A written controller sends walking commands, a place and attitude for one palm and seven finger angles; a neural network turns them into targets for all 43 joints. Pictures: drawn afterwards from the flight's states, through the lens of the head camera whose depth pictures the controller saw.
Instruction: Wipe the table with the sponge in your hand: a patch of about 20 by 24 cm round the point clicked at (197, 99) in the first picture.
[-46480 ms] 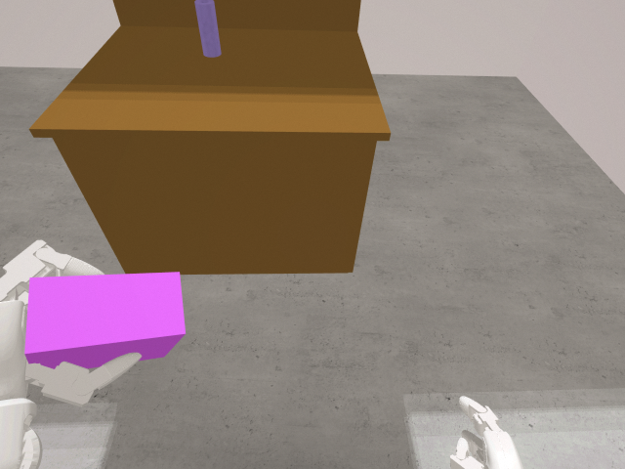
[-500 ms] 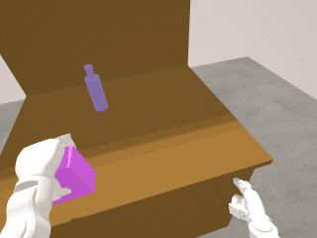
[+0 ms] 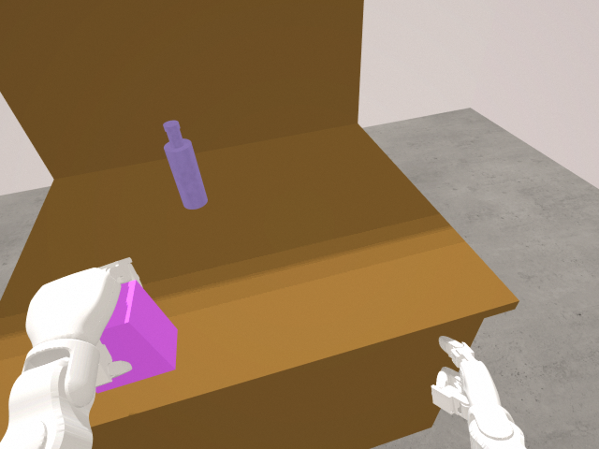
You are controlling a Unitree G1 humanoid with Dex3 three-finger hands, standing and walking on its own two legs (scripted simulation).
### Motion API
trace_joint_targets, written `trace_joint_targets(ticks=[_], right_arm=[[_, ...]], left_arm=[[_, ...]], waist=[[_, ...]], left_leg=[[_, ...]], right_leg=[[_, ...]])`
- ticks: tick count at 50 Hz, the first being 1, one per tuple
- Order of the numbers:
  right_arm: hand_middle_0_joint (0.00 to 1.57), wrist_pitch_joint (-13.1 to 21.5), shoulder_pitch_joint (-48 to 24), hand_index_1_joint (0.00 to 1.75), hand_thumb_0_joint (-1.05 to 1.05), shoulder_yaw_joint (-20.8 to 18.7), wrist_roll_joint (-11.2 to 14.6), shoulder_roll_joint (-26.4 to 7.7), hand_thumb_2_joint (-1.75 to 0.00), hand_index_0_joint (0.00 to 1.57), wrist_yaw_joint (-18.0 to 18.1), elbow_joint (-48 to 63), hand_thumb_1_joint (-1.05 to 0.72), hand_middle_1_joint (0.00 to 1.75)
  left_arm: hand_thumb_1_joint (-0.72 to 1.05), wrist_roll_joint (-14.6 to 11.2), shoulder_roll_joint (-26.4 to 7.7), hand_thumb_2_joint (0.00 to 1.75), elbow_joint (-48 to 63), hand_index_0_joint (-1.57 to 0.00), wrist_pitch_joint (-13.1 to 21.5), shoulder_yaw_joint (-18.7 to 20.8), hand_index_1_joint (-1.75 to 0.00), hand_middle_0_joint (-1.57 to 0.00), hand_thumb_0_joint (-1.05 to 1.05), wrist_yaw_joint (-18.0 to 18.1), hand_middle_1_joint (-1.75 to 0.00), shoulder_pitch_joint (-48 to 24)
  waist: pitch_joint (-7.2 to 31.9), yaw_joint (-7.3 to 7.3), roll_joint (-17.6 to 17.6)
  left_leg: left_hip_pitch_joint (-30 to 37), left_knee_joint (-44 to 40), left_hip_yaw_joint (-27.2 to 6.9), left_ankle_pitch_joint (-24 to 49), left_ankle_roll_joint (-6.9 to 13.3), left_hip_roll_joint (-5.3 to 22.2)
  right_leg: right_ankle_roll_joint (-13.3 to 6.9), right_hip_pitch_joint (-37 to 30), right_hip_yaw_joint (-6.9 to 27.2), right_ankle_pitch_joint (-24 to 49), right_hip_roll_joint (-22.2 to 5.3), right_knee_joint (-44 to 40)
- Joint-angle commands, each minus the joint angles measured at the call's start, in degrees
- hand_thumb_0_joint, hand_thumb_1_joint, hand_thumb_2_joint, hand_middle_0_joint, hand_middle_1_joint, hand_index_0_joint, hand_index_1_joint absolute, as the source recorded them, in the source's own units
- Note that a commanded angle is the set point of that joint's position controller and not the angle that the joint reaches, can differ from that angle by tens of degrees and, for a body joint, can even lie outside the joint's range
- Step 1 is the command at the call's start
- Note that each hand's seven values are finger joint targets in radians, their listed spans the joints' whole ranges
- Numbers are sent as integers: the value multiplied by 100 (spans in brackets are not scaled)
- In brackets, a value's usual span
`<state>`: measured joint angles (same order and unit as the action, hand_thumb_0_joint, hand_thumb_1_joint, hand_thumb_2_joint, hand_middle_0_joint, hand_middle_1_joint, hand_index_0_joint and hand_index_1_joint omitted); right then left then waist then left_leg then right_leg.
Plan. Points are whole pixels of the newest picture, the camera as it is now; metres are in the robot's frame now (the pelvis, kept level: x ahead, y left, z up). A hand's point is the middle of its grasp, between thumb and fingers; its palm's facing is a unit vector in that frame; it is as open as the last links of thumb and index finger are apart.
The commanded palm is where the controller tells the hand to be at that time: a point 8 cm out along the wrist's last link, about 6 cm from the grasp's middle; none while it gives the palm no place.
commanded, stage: bring the sponge back beside the body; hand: left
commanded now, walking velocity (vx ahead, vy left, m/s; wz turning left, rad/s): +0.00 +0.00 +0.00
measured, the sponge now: (124, 345) +0.19 +0.28 +0.07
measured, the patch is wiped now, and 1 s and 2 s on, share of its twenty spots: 1.00 1.00 1.00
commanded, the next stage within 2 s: step back with the hand held close in 0.10 s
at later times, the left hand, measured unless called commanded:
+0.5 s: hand (137, 285) +0.22 +0.24 +0.16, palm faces +0.31 -0.87 -0.39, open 10.3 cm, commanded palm +0.16 +0.29 +0.17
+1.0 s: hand (98, 316) +0.18 +0.26 +0.16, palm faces +0.38 -0.85 -0.38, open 10.3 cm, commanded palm +0.12 +0.31 +0.17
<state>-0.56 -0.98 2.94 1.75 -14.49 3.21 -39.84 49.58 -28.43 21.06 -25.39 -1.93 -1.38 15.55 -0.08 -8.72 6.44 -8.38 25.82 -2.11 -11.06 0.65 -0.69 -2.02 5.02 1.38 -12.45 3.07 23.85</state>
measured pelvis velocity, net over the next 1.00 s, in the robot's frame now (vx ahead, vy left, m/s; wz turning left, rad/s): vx -0.03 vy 0.02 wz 0.03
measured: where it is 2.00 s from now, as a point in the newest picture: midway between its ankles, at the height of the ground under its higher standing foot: outside the picture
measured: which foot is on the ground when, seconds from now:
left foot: down 0.00-1.00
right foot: down 0.00-1.00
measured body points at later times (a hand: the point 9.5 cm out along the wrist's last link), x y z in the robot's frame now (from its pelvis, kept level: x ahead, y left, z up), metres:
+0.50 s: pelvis +0.00 +0.01 -0.01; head +0.01 +0.02 +0.44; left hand +0.20 +0.28 +0.18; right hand +0.18 -0.23 -0.08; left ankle +0.04 +0.11 -0.74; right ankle +0.01 -0.10 -0.74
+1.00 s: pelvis -0.03 +0.02 -0.03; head -0.03 +0.05 +0.42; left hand +0.15 +0.31 +0.18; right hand +0.16 -0.21 -0.08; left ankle +0.04 +0.11 -0.74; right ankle +0.01 -0.10 -0.74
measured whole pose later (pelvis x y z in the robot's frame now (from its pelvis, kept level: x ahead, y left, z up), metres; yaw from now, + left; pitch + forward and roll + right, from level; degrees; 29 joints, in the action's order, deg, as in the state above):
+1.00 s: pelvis -0.03 +0.02 -0.03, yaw +1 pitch +2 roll -4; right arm 4.3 10.7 0.5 0.1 -13.3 4.7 -32.8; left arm -2.2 -22.9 33.4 8.7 19.2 6.9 26.1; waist 2.2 -0.2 1.0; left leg -29.7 43.2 -4.5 -15.0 1.6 -1.3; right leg -0.1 23.8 -1.2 -15.6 3.4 37.4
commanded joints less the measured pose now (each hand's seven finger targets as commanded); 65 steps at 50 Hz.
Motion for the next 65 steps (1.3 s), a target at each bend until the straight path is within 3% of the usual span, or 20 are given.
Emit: trace_joint_targets(ticks=[1, 11, 12, 13, 14, 16, 17, 21, 24, 28, 34, 40, 46, 49, 52, 55, 58, 62, 64, 65], right_arm=[[20, 337, -1565, 30, 0, -179, 32, -559, -90, 20, 24, 1123, -90, 30], [20, 284, -1422, 30, 0, -169, 32, -625, -90, 20, 67, 951, -90, 30], [20, 248, -502, 30, 0, -98, 47, -359, -90, 20, 67, 2273, -90, 30], [20, 316, -98, 30, 0, 3, -72, -386, -90, 20, 77, 1802, -90, 30], [20, 312, 296, 30, 0, -91, -43, -394, -90, 20, 114, 1777, -90, 30], [20, 448, 449, 30, 0, -158, -104, -521, -90, 20, 191, 1738, -90, 30], [20, 455, 526, 30, 0, -155, -131, -564, -90, 20, 209, 1693, -90, 30], [20, 516, 626, 30, 0, -352, -132, -685, -90, 20, 231, 1716, -90, 30], [20, 511, 698, 30, 0, -389, -117, -665, -90, 20, 215, 1692, -90, 30], [20, 618, 672, 30, 0, -482, -108, -700, -90, 20, 232, 1676, -90, 30], [20, 895, 749, 30, 0, -508, -204, -784, -90, 20, 218, 1512, -90, 30], [20, 914, 884, 30, 0, -568, -149, -702, -90, 20, 220, 1510, -90, 30], [20, 763, 893, 30, 0, -568, -143, -655, -90, 20, 233, 1452, -90, 30], [20, 709, 778, 30, 0, -544, -117, -676, -90, 20, 237, 1643, -90, 30], [20, 834, 728, 30, 0, -531, -252, -698, -90, 20, 211, 1624, -90, 30], [20, 964, 804, 30, 0, -538, -294, -529, -90, 20, 132, 1434, -90, 30], [20, 1013, 798, 30, 0, -438, -256, -474, -90, 20, 87, 1330, -90, 30], [20, 918, 746, 30, 0, -417, -246, -529, -90, 20, 50, 1335, -90, 30], [20, 892, 709, 30, 0, -425, -234, -541, -90, 20, 54, 1375, -90, 30], [20, 839, 842, 30, 0, -551, -112, -471, -90, 20, 73, 1372, -90, 30]], left_arm=[[10, 166, -1338, 130, 1380, -120, 87, 974, -160, -120, 0, 264, -160, -1184], [10, 242, -1293, 130, 356, -120, -27, 970, -160, -120, 0, 291, -160, -1226], [10, -4891, -160, 130, 1654, -120, 1440, 1914, -160, -120, 0, 389, -160, -2060], [10, -4925, -819, 130, 494, -120, 1918, 2190, -160, -120, 0, 503, -160, -1076], [10, -5160, -505, 130, 988, -120, 2282, 2198, -160, -120, 0, 546, -160, -884], [10, -5307, -973, 130, 2323, -120, 2801, 2649, -160, -120, 0, 716, -160, -1036], [10, -5336, -633, 130, 2338, -120, 2966, 2513, -160, -120, 0, 747, -160, -603], [10, -5438, -732, 130, 2278, -120, 3265, 3046, -160, -120, 0, 834, -160, 715], [10, -5394, -453, 130, 2048, -120, 3413, 2945, -160, -120, 0, 818, -160, 1059], [10, -5367, -415, 130, 2185, -120, 3513, 2918, -160, -120, 0, 827, -160, 1219], [10, -5182, -424, 130, 2414, -120, 3661, 2923, -160, -120, 0, 883, -160, 1094], [10, -5155, -400, 130, 2223, -120, 3742, 2947, -160, -120, 0, 914, -160, 913], [10, -5270, -568, 130, 2365, -120, 3728, 2925, -160, -120, 0, 1006, -160, 510], [10, -5272, -488, 130, 2394, -120, 3716, 2950, -160, -120, 0, 981, -160, 616], [10, -5049, -344, 130, 2633, -120, 3738, 2967, -160, -120, 0, 964, -160, 427], [10, -5037, -264, 130, 2515, -120, 3659, 2824, -160, -120, 0, 966, -160, 148], [10, -5128, -19, 130, 2383, -120, 3550, 2514, -160, -120, 0, 943, -160, 358], [10, -5120, -177, 130, 2387, -120, 3604, 2648, -160, -120, 0, 877, -160, 590], [10, -5142, -437, 130, 2417, -120, 3761, 2913, -160, -120, 0, 872, -160, 669], [10, -5236, -331, 130, 2254, -120, 3726, 2809, -160, -120, 0, 871, -160, 891]], waist=[[710, 9, 11], [416, 121, -414], [-514, 661, -1106], [-55, 596, -1706], [253, 616, -1763], [831, 713, -689], [1233, 715, -187], [1025, 679, 269], [1160, 684, -182], [1249, 688, -8], [953, 685, 230], [905, 799, -478], [855, 990, -843], [719, 900, -480], [762, 890, 1310], [854, 784, 253], [908, 807, 356], [1205, 811, 466], [1218, 789, -198], [1280, 783, -1407]], left_leg=[[340, -427, -461, 446, 181, -30], [210, -415, -377, 238, 154, -31], [-76, 158, -330, -846, 322, 46], [-29, 432, -358, -1101, 290, -4], [-27, 823, -365, -1099, 247, -3], [139, 963, -418, -629, 223, 157], [88, 722, -504, -210, 252, 271], [-627, 436, -777, 352, 282, 506], [-890, 450, -910, 841, 294, 596], [-702, 19, -1179, 1360, 352, 798], [-1504, -492, -1529, 7, 535, 1000], [-1940, 457, -924, -1499, 324, 522], [-904, 1946, -571, -1059, 34, 252], [-1317, 784, -991, -1520, 199, 542], [-2126, -1288, -2360, -2800, 687, 1469], [-1316, -810, -1952, -1053, 828, 1522], [-630, -622, -1700, 66, 690, 1395], [-1030, -36, -1396, 184, 437, 1249], [-1274, 970, -1021, -111, 260, 932], [-1216, 2197, -432, -822, -94, 290]], right_leg=[[-304, 244, 702, 203, -60, -551], [-284, 508, 714, -77, -48, -670], [-181, 1939, 988, -16, -212, -1076], [-221, 2020, 997, -522, -460, -1162], [-230, 2003, 1063, -571, -786, -1177], [-339, 1809, 1207, 449, -1107, -718], [-291, 1429, 858, 877, -1048, -225], [-61, 1326, 480, 910, -775, 214], [19, 1148, 204, 1082, -607, 372], [146, 1158, 30, 463, -348, 627], [239, 664, 38, -75, -109, 744], [-77, 961, 586, 683, -723, 371], [-541, 2562, 1055, 576, -1516, 18], [-171, 2452, 473, -148, -885, 604], [330, 1642, -12, -996, 170, 2853], [310, 2086, 206, -1340, -45, 3008], [262, 2041, 156, -1257, -56, 1762], [196, 837, 122, 126, -133, 201], [-45, 800, 397, 1219, -621, -311], [-500, 1245, 981, 1851, -1308, -421]])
